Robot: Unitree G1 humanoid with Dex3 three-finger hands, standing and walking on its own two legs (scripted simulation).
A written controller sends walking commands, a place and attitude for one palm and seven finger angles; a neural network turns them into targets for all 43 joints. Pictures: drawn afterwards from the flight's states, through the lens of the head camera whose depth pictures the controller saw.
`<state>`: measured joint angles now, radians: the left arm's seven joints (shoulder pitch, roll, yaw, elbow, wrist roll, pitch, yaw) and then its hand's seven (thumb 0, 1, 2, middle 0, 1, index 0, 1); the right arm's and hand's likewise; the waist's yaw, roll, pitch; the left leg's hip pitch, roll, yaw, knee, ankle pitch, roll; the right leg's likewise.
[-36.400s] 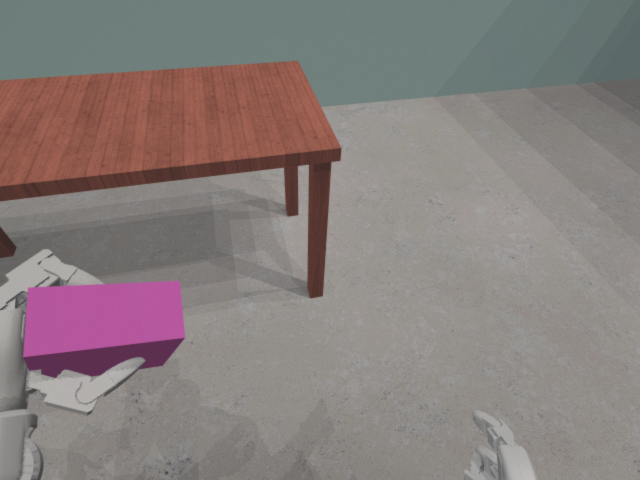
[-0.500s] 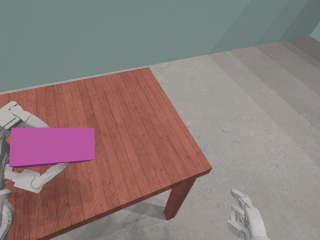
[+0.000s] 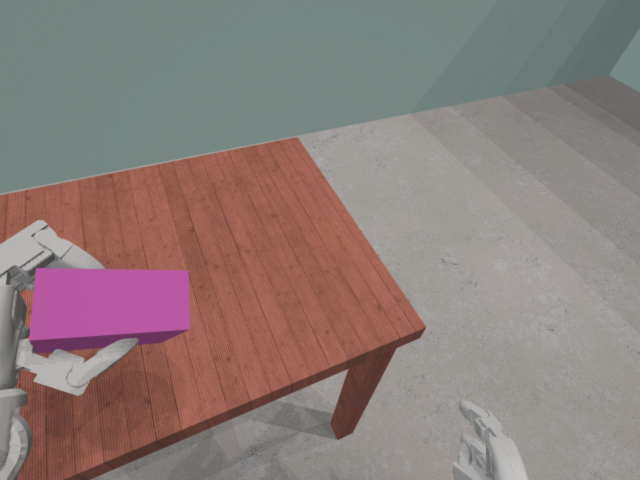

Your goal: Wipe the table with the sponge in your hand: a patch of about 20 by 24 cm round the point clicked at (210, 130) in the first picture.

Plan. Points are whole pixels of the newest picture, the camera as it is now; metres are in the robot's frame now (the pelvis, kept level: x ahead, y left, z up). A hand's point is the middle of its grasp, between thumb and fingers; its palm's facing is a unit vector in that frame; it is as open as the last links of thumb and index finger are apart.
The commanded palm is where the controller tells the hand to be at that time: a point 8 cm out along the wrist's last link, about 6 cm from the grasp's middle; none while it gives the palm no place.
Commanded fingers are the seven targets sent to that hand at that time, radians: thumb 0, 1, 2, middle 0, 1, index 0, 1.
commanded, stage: come to a stop and stand still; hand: left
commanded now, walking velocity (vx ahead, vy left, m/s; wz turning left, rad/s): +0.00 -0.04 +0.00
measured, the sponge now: (131, 311) +0.24 +0.21 +0.14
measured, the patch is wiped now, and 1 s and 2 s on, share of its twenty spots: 0.00 0.00 0.00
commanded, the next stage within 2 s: look again from close up in 0.90 s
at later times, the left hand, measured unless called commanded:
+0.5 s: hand (79, 302) +0.23 +0.25 +0.16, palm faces +0.41 -0.84 -0.36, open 9.6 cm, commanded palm +0.16 +0.27 +0.17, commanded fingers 0.00 0.10 1.30 -1.20 -1.60 -1.20 -1.60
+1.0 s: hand (103, 304) +0.22 +0.23 +0.17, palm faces +0.36 -0.87 -0.34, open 9.6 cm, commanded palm +0.17 +0.26 +0.17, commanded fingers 0.00 0.10 1.30 -1.20 -1.60 -1.20 -1.60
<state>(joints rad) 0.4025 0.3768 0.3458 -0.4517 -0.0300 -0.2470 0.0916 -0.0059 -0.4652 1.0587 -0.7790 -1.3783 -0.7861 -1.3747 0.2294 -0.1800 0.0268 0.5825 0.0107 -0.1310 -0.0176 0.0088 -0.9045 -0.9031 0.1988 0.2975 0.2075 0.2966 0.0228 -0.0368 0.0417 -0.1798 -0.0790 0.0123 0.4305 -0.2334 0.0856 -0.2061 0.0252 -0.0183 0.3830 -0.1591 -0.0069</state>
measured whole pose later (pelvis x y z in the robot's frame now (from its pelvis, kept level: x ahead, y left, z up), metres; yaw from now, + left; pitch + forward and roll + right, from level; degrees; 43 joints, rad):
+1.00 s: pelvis +0.01 -0.02 +0.00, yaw +0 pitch -1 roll -1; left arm 0.42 0.37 0.33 -0.49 -0.05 -0.24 0.09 -0.01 -0.47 1.06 -0.78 -1.38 -0.79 -1.38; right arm 0.20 -0.20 0.02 0.58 0.01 -0.13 -0.02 0.01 -0.91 -0.90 0.20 0.30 0.21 0.30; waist 0.03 -0.04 0.04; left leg -0.18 -0.06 0.00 0.44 -0.25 0.07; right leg -0.20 0.05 -0.03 0.38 -0.17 -0.03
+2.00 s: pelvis -0.02 -0.06 -0.02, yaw +3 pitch +0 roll +0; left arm 0.26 0.54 0.30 -0.28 0.19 0.14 0.02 0.00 -0.47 1.06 -0.78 -1.38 -0.79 -1.38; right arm 0.15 -0.27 0.03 0.58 0.02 0.01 -0.07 0.01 -0.91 -0.90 0.20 0.30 0.21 0.30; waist 0.06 0.08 -0.03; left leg -0.34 -0.04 -0.05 0.64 -0.31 0.02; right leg -0.34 0.07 -0.07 0.61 -0.29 -0.08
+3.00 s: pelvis +0.01 -0.02 +0.00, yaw +0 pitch +0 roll +0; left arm 0.24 0.54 -0.05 -0.34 0.81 0.30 0.05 0.00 -0.48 1.07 -0.78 -1.38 -0.79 -1.38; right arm 0.05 -0.24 0.05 0.59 0.02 0.08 -0.08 0.01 -0.91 -0.90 0.20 0.30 0.21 0.30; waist 0.12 0.07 -0.01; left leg -0.21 -0.07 0.01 0.48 -0.27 0.07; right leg -0.24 0.05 0.00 0.48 -0.24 -0.04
